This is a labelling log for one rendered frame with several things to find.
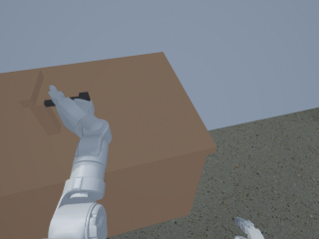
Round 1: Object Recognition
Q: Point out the left robot upper arm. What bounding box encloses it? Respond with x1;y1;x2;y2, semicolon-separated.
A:
43;202;108;239

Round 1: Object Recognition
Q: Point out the robot left forearm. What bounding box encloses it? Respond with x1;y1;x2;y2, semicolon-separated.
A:
48;114;113;238

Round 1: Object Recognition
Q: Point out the counter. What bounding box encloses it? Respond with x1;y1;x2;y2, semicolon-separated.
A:
0;52;217;239

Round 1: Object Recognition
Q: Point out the tap lever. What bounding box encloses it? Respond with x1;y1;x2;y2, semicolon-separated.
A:
44;92;91;108

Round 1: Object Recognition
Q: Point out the robot right hand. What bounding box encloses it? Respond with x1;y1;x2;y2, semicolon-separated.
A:
234;216;265;239

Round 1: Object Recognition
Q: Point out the robot left hand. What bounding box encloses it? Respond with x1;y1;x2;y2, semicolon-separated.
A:
48;85;95;134

